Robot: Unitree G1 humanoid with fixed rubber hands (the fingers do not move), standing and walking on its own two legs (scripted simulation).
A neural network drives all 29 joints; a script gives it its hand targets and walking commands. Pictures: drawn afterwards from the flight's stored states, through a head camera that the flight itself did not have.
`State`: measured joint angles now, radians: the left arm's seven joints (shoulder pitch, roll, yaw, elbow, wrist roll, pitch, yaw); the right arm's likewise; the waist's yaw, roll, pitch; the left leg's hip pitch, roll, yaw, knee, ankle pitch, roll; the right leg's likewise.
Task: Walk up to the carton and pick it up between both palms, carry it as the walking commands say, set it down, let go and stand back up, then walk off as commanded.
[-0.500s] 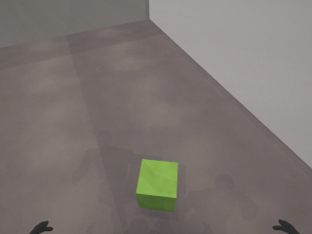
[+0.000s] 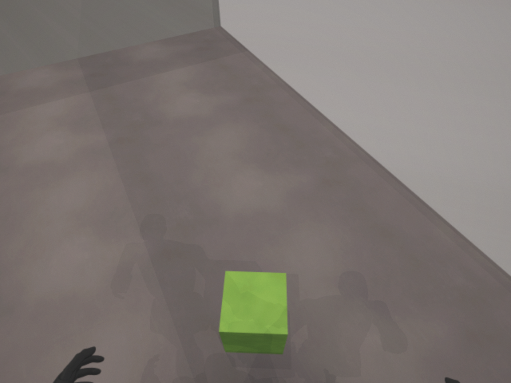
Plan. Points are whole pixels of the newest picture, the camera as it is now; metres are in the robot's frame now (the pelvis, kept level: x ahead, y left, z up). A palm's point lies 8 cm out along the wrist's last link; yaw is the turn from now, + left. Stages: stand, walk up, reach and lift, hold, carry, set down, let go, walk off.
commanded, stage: walk up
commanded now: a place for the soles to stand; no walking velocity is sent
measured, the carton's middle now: (254, 313) +0.44 +0.02 -0.64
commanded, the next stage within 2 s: reach and lift in 0.88 s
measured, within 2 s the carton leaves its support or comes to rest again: neither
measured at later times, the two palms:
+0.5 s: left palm out of the picture +0.12 +0.31 -0.08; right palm out of the picture +0.12 -0.32 -0.09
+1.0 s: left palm (81, 362) +0.17 +0.29 -0.07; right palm (466, 379) +0.15 -0.32 -0.08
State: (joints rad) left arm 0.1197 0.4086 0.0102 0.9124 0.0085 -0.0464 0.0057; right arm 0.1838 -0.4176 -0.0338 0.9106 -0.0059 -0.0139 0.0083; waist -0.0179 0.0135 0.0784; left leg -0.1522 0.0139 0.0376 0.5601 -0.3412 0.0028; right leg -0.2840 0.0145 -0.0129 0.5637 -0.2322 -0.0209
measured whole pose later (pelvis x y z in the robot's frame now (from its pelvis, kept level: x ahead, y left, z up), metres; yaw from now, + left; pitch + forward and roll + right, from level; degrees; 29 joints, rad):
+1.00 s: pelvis +0.00 -0.01 +0.00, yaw +1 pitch -1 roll +0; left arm 0.02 0.36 0.10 0.72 0.07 0.13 -0.06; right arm 0.10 -0.36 -0.14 0.66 -0.03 0.16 0.04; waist -0.02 0.02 0.13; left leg -0.17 0.02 0.02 0.52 -0.33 -0.02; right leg -0.30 0.02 -0.03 0.52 -0.21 -0.03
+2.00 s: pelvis -0.07 +0.00 -0.09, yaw +3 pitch +32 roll +2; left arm -0.92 0.29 0.22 0.87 -0.02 0.21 -0.02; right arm -0.87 -0.27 -0.26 0.83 0.01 0.22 -0.02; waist -0.03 0.01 0.03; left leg -1.23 -0.02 0.03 1.07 -0.40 0.01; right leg -1.33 -0.03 -0.02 0.99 -0.23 -0.01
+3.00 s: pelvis -0.09 +0.00 -0.28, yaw +3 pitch +48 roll +1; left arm -1.29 0.35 0.15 0.97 -0.12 0.16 0.09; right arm -1.25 -0.31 -0.28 0.95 0.09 0.14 -0.10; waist -0.04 0.00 0.01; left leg -2.03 -0.02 0.02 1.81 -0.61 0.01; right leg -2.14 -0.04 -0.02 1.70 -0.39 -0.03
